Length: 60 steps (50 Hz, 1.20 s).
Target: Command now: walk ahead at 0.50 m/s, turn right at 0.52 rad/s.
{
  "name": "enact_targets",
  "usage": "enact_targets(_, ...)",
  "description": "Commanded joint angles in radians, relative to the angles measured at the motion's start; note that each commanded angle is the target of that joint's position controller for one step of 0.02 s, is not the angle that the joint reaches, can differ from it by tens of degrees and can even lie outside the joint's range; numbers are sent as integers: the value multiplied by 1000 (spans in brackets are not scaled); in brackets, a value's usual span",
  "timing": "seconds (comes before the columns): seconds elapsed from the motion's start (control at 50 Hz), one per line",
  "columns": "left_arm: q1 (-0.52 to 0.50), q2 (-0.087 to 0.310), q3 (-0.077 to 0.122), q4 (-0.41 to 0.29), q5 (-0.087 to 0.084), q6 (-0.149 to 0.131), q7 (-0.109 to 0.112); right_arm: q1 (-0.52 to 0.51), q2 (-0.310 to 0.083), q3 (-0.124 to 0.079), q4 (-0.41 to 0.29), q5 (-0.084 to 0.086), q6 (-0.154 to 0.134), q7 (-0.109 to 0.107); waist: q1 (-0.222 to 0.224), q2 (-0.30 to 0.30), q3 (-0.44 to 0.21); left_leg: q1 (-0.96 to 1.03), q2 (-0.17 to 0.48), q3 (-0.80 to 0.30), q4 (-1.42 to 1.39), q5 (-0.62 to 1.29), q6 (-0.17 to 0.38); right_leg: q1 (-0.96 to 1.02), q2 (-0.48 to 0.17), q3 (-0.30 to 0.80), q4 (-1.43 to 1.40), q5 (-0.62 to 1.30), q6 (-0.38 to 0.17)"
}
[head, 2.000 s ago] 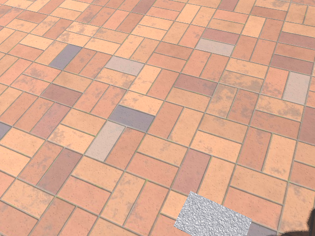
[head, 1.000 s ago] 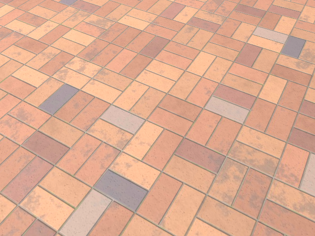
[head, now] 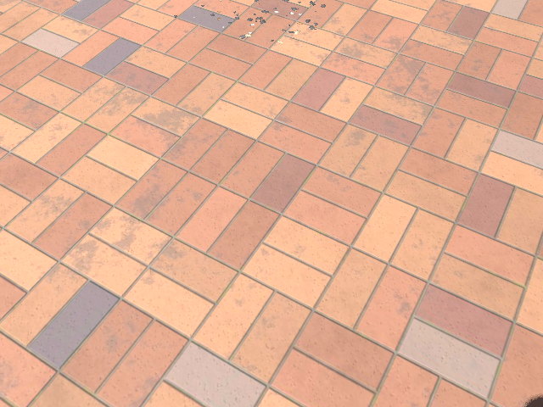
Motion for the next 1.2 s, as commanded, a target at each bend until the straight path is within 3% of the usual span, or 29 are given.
enact_targets(0.02, -33, 177, 51, -66, -8, -10, 23, -32, -62, -14, -66, -5, -1, -7, -17, -68, -41, 15, -12, 28, -187, 169, -42, -31, -223, 200, -142, 261, -169)
enact_targets(0.06, -6, 181, 54, -52, -12, 0, 30, -107, -47, -8, -78, 0, -7, -1, 17, -86, -42, 88, -48, 36, -339, 320, -46, -63, -190, 177, -125, 208, -130)
enact_targets(0.12, 46, 183, 57, -28, -19, 12, 34, -175, -65, -15, -95, 17, -17, 8, 44, -101, -50, 139, -81, 18, -451, 380, -36, -21, -209, 240, -83, 126, -105)
enact_targets(0.18, 46, 172, 57, -22, -19, 21, 37, -161, -105, -36, -94, 24, -28, 13, 19, -130, -54, 170, -78, -17, -515, 290, 1, 74, -248, 338, -1, 81, -80)
enact_targets(0.22, 20, 148, 51, -29, -14, 25, 35, -50, -132, -58, -67, 23, -37, 7, -48, -143, -88, 329, -71, 4, -572, 255, 50, 66, -220, 343, 101, 123, -46)
enact_targets(0.24, 15, 97, 33, -42, -6, 21, 30, 66, -168, -73, -57, 7, -41, -1, -105, -100, -195, 539, 30, -74, -554, 224, 104, -1, -170, 290, 293, 90, -13)
enact_targets(0.26, 112, 26, 10, -63, -7, 14, 29, 187, -247, -93, -44, -11, -34, -8, -100, 104, -345, 888, 254, -401, -571, 107, 229, -271, -38, 151, 620, -204, 56)
enact_targets(0.28, 165, 61, 7, -79, -26, 7, 30, 233, -237, -97, -12, 10, -20, 3, -84, 311, -375, 960, 370, -740, -669, -153, 311, -497, -51, 101, 833, -451, 80)
enact_targets(0.3, 103, 151, 30, -60, -32, 11, 31, 182, -149, -76, -30, 19, -16, 2, -107, 166, -237, 847, 328, -649, -704, -274, 272, -559, -111, 120, 916, -366, 91)
enact_targets(0.34, -24, 159, 40, -85, -11, 20, 29, 100, -95, -56, -32, 10, -4, -2, -95, 59, -74, 622, 239, -373, -732, -66, 219, -535, -170, 67, 888, -227, 101)
enact_targets(0.36, -39, 145, 43, -91, -9, 23, 25, 78, -74, -50, -24, 5, -4, -4, -76, 73, -40, 555, 204, -287, -756, 23, 209, -507, -197, 64, 850, -188, 102)
enact_targets(0.4, -27, 100, 35, -92, -18, 31, 17, 73, -66, -48, -7, 5, -11, -3, -55, 102, -29, 481, 170, -183, -802, 110, 214, -450, -217, 41, 808, -154, 105)
enact_targets(0.46, -68, 54, 20, -106, -9, 31, 16, 96, -97, -59, 32, 10, -21, 3, -51, 65, -14, 470, 177, -104, -846, 224, 253, -470, -217, 41, 684, -101, 115)
enact_targets(0.58, -243, 24, -4, -134, -3, -2, -13, 138, -146, -66, 90, 34, -4, 4, -100, 37, 8, 503, 145, 49, -854, 342, 232, -390, -203, -46, 320, 150, 107)
enact_targets(0.66, -334, 45, 0, -171, -11, -11, -26, 212, -171, -70, 142, 50, 19, 5, -112, 56, 29, 599, 195, 29, -812, 411, 215, -358, -179, -69, 205, 82, 70)
enact_targets(0.7, -270, 80, 18, -162, -6, -17, -26, 207, -188, -72, 155, 55, 33, 1, -51, 72, -8, 620, 194, 26, -712, 606, 193, -225, -141, -91, 142, 34, 40)
enact_targets(0.72, -144, 115, 40, -123, -1, -19, -20, 194, -186, -67, 157, 57, 37, -1, 25, 61, -84, 583, 155, 60, -570, 723, 169, -31, -115, -111, 95, 75, 14)
enact_targets(0.74, 13, 172, 66, -83, 7, -15, -7, 192, -151, -52, 146, 44, 32, -3, 97, 42, -199, 438, 107, 89, -365, 629, 132, 244, -178, -53, 132, 111, -20)
enact_targets(0.76, 140, 276, 88, -71, 34, -6, 8, 252, -41, -15, 103, 23, 17, 2, 103, -167, -372, 54, -26, 140, 31, 187, 56, 640, -467, 342, 129, 21, -144)
enact_targets(0.78, 155, 230, 75, -69, 27, -2, 10, 268, -54, -14, 119, 36, 2, 2, 105, -244, -472, -64, -87, -7, 222, -282, 46, 647, -562, 616, -5, -62, -203)
enact_targets(0.8, 100, 169, 53, -62, 18, -4, 8, 204, -139, -44, 105, 64, 0, 5, 101, -176, -309, -150, -33, -42, 289, -241, 51, 524, -525, 483, -30, -116, -163)
enact_targets(0.82, 42, 134, 42, -56, 9, -7, 6, 149, -133, -44, 88, 68, 1, 6, 72, -159, -194, -164, 11, -10, 265, -161, 56, 394, -479, 340, -57, -105, -132)
enact_targets(0.84, -19, 101, 33, -49, 10, -13, 2, 123, -118, -45, 86, 55, 7, 1, 38, -127, -121, -139, 40, 1, 214, -91, 53, 273, -435, 251, -102, -77, -113)
enact_targets(0.86, -63, 73, 27, -46, 14, -25, -2, 137, -109, -51, 94, 46, 21, -3, 3, -148, -83, -81, 66, -9, 175, -33, 49, 181, -404, 175, -144, -23, -98)
enact_targets(0.9, -107, 62, 31, -30, 21, -46, -4, 180, -58, -45, 112, 48, 50, -5, -39, -138, -56, -5, 73, -9, 162, 28, 33, 79, -391, 80, -209, 64, -101)
enact_targets(0.94, -117, 72, 39, -7, 26, -60, 0, 155, -43, -46, 99, 46, 65, -8, -51, -108, -22, -37, 74, -24, 120, 91, 20, 59, -390, -3, -240, 150, -103)
enact_targets(1.06, -73, 126, 58, 47, 20, -53, 25, -24, -8, -30, 37, 36, 56, 24, 1, -62, 34, -44, 54, 38, -223, 357, 33, 115, -372, -192, -263, 211, -71)
enact_targets(1.16, -14, 167, 77, 94, -8, -20, 30, -137, -27, -32, -33, 36, 60, 51, 29, -53, 66, -85, 33, 94, -353, 259, 90, 291, -424, -242, -193, 300, -44)
enact_targets(1.2, -25, 195, 85, 96, -15, -4, 34, -110, -53, -46, -48, 35, 65, 56, -4, -80, 20, 2, -23, 152, -361, 158, 127, 333, -425, -271, -75, 599, -22)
